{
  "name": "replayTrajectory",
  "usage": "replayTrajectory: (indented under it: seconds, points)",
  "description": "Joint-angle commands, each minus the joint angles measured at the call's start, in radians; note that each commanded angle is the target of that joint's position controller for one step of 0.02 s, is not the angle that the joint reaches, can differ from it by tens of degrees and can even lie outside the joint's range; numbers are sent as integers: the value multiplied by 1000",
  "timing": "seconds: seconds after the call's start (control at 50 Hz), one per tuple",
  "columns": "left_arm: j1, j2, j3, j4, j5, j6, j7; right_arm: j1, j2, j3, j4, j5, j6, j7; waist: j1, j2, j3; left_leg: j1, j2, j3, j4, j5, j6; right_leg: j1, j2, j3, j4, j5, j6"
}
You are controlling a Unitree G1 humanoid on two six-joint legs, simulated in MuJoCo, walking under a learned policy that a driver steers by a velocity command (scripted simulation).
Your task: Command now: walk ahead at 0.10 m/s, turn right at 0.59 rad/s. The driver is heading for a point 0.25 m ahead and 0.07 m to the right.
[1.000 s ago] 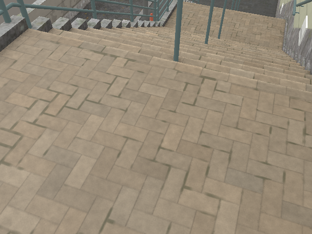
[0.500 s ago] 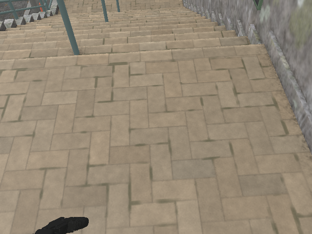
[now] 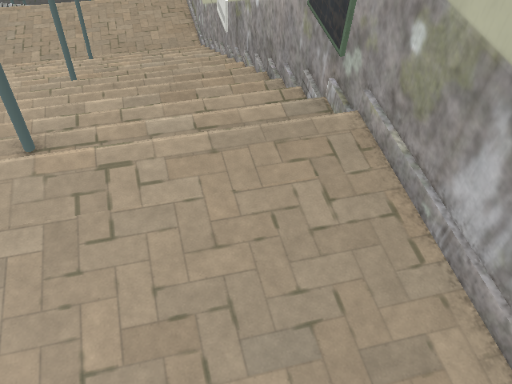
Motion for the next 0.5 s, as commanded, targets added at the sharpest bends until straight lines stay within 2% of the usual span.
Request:
replayTrajectory:
  seconds: [0.02, 0.08, 0.14, 0.18, 0.2, 0.22, 0.24, 0.26, 0.28, 0.3, 0.32, 0.34, 0.36, 0.4, 0.44, 0.5]
  points:
    - [24, 51, 21, -73, -3, 21, 0, -76, -162, -42, -75, 6, 2, -20, 18, 194, -58, 89, 202, -152, -316, -16, 127, -32, -54, -55, -1, 99, 22]
    - [-38, 17, 4, -104, 0, 17, -8, -29, -182, -52, -62, 13, -7, -18, -14, 162, -113, 194, 243, -110, -293, 121, 165, 5, -82, -56, -220, 106, 19]
    - [-57, 51, 7, -134, 5, 11, -41, -44, -224, -67, -61, 21, 1, -17, -10, 212, -161, 214, 269, -75, -294, 106, 177, 132, -89, -70, -383, 133, 7]
    - [-53, 59, 9, -133, 8, 12, -55, -29, -224, -67, -51, 33, 7, -11, -16, 217, -154, 221, 272, -71, -273, 54, 167, 201, -71, -88, -502, 116, -11]
    - [-28, 54, 8, -126, 13, 13, -61, -30, -216, -61, -47, 45, 14, -5, -3, 206, -156, 213, 269, -68, -246, 49, 159, 256, -56, -104, -587, 127, -30]
    - [14, 39, 9, -104, 9, 10, -66, -35, -202, -54, -46, 48, 23, 0, 16, 182, -152, 191, 251, -47, -194, 42, 135, 338, -31, -137, -697, 182, -53]
    - [39, 42, 11, -86, 6, 4, -62, 11, -172, -44, -28, 51, 33, 3, 13, 141, -141, 137, 226, -18, -134, 7, 90, 427, -27, -118, -797, 238, -82]
    - [31, 121, 26, -99, 15, -2, -51, 16, -110, -23, -41, 26, 34, 13, -17, -57, -121, -15, 137, 77, 89, -146, 0, 534, -215, 155, -911, 346, -146]
    - [-11, 208, 36, -119, 35, -6, -42, -21, -89, -11, -104, 8, 25, 16, -38, -273, -106, -215, 12, 82, 253, -431, -57, 525, -437, 429, -941, 510, -319]
    - [15, 150, 21, -134, 71, -26, -47, -87, -174, -33, -90, 18, 22, 10, 31, -151, -142, -190, 26, -48, 407, -440, -52, 475, -439, 409, -941, 507, -369]
    - [-27, 123, 10, -119, 64, -46, -45, -61, -183, -39, -83, 25, 27, 7, -6, -124, -138, -192, 31, -81, 442, -384, -43, 468, -396, 332, -925, 520, -333]
    - [-65, 101, 5, -114, 46, -57, -42, -29, -172, -41, -53, 19, 31, -1, -23, -96, -127, -185, 39, -87, 443, -323, -45, 469, -336, 251, -908, 509, -278]
    - [-103, 71, -7, -110, 30, -62, -37, -10, -172, -41, -35, 10, 36, -8, -33, -94, -121, -168, 47, -101, 415, -260, -52, 459, -310, 210, -904, 532, -242]
    - [-136, 48, -22, -93, 36, -54, -22, 7, -147, -32, -21, 13, 38, -1, -51, -77, -124, -61, 33, -85, 352, -174, -68, 420, -263, 135, -895, 638, -224]
    - [-128, 50, -22, -69, 37, -46, -17, 9, -121, -21, -15, 26, 34, 9, -43, -90, -128, 16, 25, -64, 222, -149, -75, 435, -231, 92, -884, 644, -212]
    - [-104, 64, -24, -37, 38, -40, -15, -21, -130, -14, -14, 35, 31, 17, -16, -87, -103, 102, 11, -43, 55, -198, -73, 446, -250, 138, -888, 534, -220]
